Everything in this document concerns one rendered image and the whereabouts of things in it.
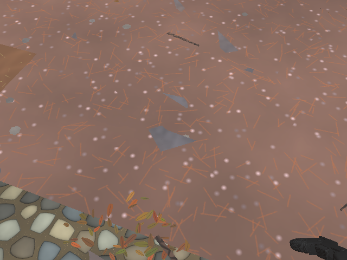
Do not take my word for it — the robot right hand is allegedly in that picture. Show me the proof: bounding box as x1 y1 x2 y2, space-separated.
290 236 347 260

